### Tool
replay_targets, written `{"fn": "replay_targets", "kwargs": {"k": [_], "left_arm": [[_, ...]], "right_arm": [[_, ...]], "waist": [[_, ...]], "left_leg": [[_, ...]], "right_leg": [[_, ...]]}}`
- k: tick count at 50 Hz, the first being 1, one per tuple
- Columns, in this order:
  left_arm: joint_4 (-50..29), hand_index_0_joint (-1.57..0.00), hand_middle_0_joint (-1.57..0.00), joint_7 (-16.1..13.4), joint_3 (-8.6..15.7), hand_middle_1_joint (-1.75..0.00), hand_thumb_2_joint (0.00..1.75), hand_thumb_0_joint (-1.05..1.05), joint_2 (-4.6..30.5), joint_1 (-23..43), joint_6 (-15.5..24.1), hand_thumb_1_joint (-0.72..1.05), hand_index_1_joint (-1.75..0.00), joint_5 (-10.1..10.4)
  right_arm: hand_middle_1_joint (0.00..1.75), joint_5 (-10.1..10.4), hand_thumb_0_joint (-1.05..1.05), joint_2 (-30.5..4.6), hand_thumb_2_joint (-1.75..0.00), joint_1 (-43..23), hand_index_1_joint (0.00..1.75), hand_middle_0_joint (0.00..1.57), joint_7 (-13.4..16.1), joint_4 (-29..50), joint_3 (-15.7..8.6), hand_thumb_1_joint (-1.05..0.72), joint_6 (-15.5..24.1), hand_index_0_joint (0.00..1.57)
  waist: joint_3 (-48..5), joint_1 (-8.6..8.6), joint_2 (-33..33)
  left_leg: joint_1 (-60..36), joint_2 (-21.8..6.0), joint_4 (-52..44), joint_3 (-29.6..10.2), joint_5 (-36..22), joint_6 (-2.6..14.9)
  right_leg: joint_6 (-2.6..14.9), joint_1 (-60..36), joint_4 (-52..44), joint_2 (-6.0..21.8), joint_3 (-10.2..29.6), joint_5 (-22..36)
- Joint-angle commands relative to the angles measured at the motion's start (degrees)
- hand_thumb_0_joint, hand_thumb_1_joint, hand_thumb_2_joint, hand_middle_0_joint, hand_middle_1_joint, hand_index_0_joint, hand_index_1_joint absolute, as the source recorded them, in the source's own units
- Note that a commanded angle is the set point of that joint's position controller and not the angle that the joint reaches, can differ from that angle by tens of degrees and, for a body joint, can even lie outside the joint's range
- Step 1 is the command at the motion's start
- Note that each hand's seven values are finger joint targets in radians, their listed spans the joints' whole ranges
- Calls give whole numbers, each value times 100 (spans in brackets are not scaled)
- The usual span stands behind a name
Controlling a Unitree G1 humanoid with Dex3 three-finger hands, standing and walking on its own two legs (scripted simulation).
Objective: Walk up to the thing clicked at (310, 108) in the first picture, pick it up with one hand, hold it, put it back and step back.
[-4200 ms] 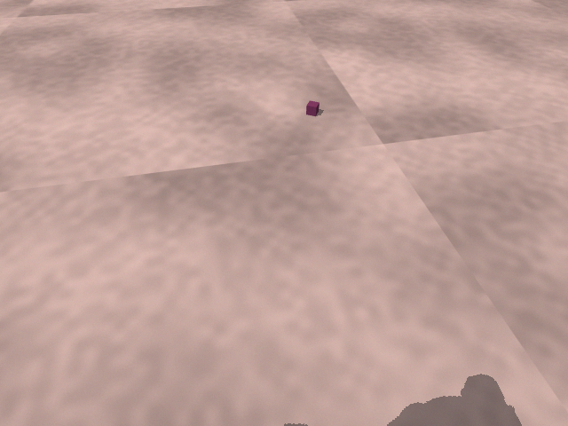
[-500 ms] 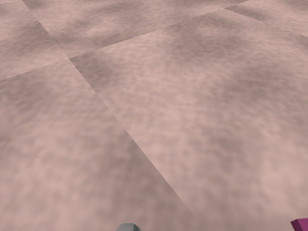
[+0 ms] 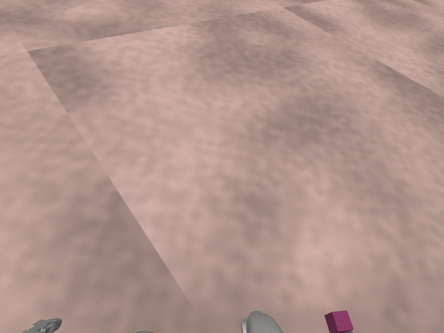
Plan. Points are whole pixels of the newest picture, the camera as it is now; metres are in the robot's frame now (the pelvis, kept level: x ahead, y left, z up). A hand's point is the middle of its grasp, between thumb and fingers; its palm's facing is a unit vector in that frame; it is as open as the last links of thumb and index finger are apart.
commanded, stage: walk up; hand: left
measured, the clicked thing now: (338, 322) +0.29 -0.59 -0.71
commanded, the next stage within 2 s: none
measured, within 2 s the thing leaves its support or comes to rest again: neither
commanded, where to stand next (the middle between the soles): +0.02 -0.92 m, yaw +9 degrees
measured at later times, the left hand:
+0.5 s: hand out of the picture +0.10 +0.08 -0.15, palm faces -0.06 -0.95 -0.32, open 7.4 cm
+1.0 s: hand out of the picture +0.06 -0.15 -0.13, palm faces -0.03 -0.93 -0.36, open 7.4 cm
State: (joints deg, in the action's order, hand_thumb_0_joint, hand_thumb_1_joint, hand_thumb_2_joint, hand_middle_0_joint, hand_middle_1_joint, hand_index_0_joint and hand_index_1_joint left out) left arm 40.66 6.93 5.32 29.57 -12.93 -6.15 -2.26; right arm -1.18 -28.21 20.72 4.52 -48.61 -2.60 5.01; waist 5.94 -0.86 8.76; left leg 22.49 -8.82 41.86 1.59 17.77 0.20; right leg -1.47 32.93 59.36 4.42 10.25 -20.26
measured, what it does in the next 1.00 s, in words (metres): steps to the right: right foot, then left foot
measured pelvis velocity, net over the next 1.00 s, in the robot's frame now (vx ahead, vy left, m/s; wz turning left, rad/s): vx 0.00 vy -0.42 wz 0.02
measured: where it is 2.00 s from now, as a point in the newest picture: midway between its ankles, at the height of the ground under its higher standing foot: outside the picture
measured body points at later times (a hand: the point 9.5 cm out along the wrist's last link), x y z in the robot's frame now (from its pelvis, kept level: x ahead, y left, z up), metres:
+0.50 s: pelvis +0.02 -0.20 +0.00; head +0.05 -0.15 +0.45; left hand +0.10 +0.13 -0.13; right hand +0.05 -0.54 -0.07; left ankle +0.07 -0.11 -0.71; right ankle +0.06 -0.30 -0.67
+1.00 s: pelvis +0.00 -0.42 +0.00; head +0.03 -0.42 +0.45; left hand +0.06 -0.10 -0.11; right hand +0.06 -0.79 -0.09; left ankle +0.04 -0.31 -0.65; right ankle +0.05 -0.54 -0.71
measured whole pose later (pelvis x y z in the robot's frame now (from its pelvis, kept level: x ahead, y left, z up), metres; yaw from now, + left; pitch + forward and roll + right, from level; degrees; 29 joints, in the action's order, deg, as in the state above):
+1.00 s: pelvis +0.00 -0.42 +0.00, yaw +1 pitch -2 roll -1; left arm 44.0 4.8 3.1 24.1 -15.1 -5.2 -3.5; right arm 1.1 -28.5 17.7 6.1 -54.2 -3.5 2.4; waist 5.1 2.7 -0.4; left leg 32.8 -0.9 66.1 0.3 27.4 2.9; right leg 1.4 22.3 42.9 -0.5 -0.7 -18.9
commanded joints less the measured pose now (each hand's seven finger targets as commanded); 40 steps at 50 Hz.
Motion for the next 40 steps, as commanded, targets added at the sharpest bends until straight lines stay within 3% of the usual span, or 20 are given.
{"fn": "replay_targets", "kwargs": {"k": [1, 3, 4, 5, 6, 7, 8, 10, 16, 18, 19, 20, 21, 22, 23, 25, 27, 35, 38, 40], "left_arm": [[-470, -20, -20, 42, 362, -30, 90, 0, 860, -252, 101, 90, -30, 23], [-162, -20, -20, -22, 446, -30, 90, 0, 826, -904, 129, 90, -30, -21], [44, -20, -20, -97, 530, -30, 90, 0, 1007, -1368, 173, 90, -30, -100], [24, -20, -20, -173, 596, -30, 90, 0, 1387, -1584, 221, 90, -30, -205], [-289, -20, -20, -247, 598, -30, 90, 0, 1885, -845, 302, 90, -30, -182], [-456, -20, -20, -302, 615, -30, 90, 0, 2219, -79, 340, 90, -30, -80], [-534, -20, -20, -334, 602, -30, 90, 0, 1941, 192, 333, 90, -30, -6], [-391, -20, -20, -373, 413, -30, 90, 0, 1406, 246, 299, 90, -30, -85], [-522, -20, -20, -329, 140, -30, 90, 0, 885, 187, 266, 90, -30, -117], [-712, -20, -20, -303, 26, -30, 90, 0, 762, 624, 217, 90, -30, -81], [-768, -20, -20, -307, -60, -30, 90, 0, 528, 514, 221, 90, -30, -43], [-836, -20, -20, -307, -141, -30, 90, 0, 234, 329, 224, 90, -30, 3], [-650, -20, -20, -349, -49, -30, 90, 0, 538, -108, 123, 90, -30, -34], [-568, -20, -20, -379, 86, -30, 90, 0, 990, -217, 81, 90, -30, -99], [-500, -20, -20, -375, 134, -30, 90, 0, 1134, -158, 79, 90, -30, -112], [-436, -20, -20, -329, 265, -30, 90, 0, 1141, 59, 136, 90, -30, -80], [-443, -20, -20, -249, 323, -30, 90, 0, 1114, 43, 110, 90, -30, -51], [-462, -20, -20, -62, 346, -30, 90, 0, 990, 214, 54, 90, -30, -11], [-312, -20, -20, -53, 378, -30, 90, 0, 929, -305, 71, 90, -30, -6], [116, -20, -20, -134, 498, -30, 90, 0, 983, -1134, 124, 90, -30, -90]], "right_arm": [[30, -76, 0, -2209, -90, -366, 30, 20, 116, 230, -679, -90, 48, 20], [30, -80, 0, -2063, -90, -491, 30, 20, 113, 160, -611, -90, -33, 20], [30, -79, 0, -1635, -90, -304, 30, 20, 143, 91, -487, -90, -92, 20], [30, 6, 0, -1089, -90, -212, 30, 20, 157, 119, -270, -90, -154, 20], [30, 128, 0, -888, -90, -118, 30, 20, 228, 264, -231, -90, -173, 20], [30, 109, 0, -1254, -90, -239, 30, 20, 318, 149, -392, -90, -184, 20], [30, 149, 0, -1476, -90, -182, 30, 20, 300, -62, -416, -90, -166, 20], [30, 275, 0, -1443, -90, 277, 30, 20, 255, -520, -356, -90, -148, 20], [30, 222, 0, -1151, -90, 907, 30, 20, 190, -517, -278, -90, 30, 20], [30, 182, 0, -1109, -90, 1645, 30, 20, 220, -658, -348, -90, 76, 20], [30, 67, 0, -1318, -90, 1852, 30, 20, 267, -613, -451, -90, 103, 20], [30, -91, 0, -1830, -90, 1677, 30, 20, 326, -385, -596, -90, 119, 20], [30, -48, 0, -2082, -90, 1144, 30, 20, 378, -96, -656, -90, 103, 20], [30, 102, 0, -2158, -90, 863, 30, 20, 364, -22, -661, -90, 90, 20], [30, 150, 0, -1981, -90, 598, 30, 20, 361, 1, -649, -90, 72, 20], [30, 130, 0, -1555, -90, 572, 30, 20, 333, 69, -520, -90, 73, 20], [30, 110, 0, -1602, -90, 559, 30, 20, 260, 78, -531, -90, 68, 20], [30, -97, 0, -2117, -90, 405, 30, 20, 150, 195, -736, -90, 43, 20], [30, -101, 0, -2236, -90, -165, 30, 20, 180, 261, -754, -90, -16, 20], [30, -124, 0, -1820, -90, -169, 30, 20, 200, 155, -604, -90, -121, 20]], "waist": [[-530, 253, -2487], [-866, 671, -1975], [-1127, 920, -859], [-843, 1239, 636], [-632, 771, 1326], [-552, 519, 1235], [-434, 330, 766], [-502, 212, 494], [-728, 175, 531], [-818, -219, 104], [-909, -384, -527], [-677, -334, -1786], [-575, -49, -1295], [-451, -39, -1026], [-267, 13, -1007], [-207, 43, -936], [-115, 46, -1289], [-276, -110, -2324], [-611, 330, -2669], [-936, 797, -1510]], "left_leg": [[840, -678, -1408, -429, 1062, 1074], [1136, -406, -307, 67, 436, 811], [1359, 13, 1089, 477, 298, 625], [2338, 454, 2419, 692, 1195, 433], [2670, 948, 3062, 173, 2124, 239], [2218, 704, 3375, -212, 1918, 273], [2009, 402, 3121, -306, 1524, 260], [1942, 389, 2670, -190, 1068, 317], [158, 751, 240, 44, 511, 427], [-1196, 842, -938, 123, -925, 376], [-1859, 446, -1439, -624, -1063, 292], [-2209, -908, -2092, -2821, -759, 443], [-1963, -1748, -2348, -3858, -489, 752], [-1570, -2063, -2304, -3908, -296, 1158], [-1243, -1922, -2271, -3611, -63, 1379], [-750, -1135, -2041, -2397, 67, 1211], [-221, -865, -2018, -1805, 431, 1141], [-92, -708, -1656, -1114, 1411, 1196], [564, -802, -1182, -788, 1002, 1058], [1280, -159, 536, -1, 610, 693]], "right_leg": [[116, -1137, -1024, 5, -910, -277], [148, -2230, -1996, -269, -1290, 199], [166, -2738, -2510, -484, -1317, 161], [356, -2706, -3251, 15, -365, 76], [879, -1930, -4268, 1025, 2050, 369], [1420, -1445, -4929, 1369, 2932, -615], [1506, -1396, -4795, 1314, 2683, -929], [1415, -1846, -3668, 643, 922, -46], [1867, -1709, -3157, 585, 274, 1886], [1569, -981, -2565, 327, -227, 1836], [1192, -412, -1808, 130, -447, 1303], [608, 724, -784, -496, -653, -162], [395, 1055, 49, -587, -146, -836], [305, 1019, 483, -391, 154, -998], [290, 935, 889, -329, 192, -804], [256, 539, 820, -331, 438, -213], [171, 317, 944, -458, 264, 114], [-49, 187, -190, -82, -544, -322], [127, -1089, -1175, 5, -882, -782], [199, -2489, -2333, -375, -1103, -294]]}}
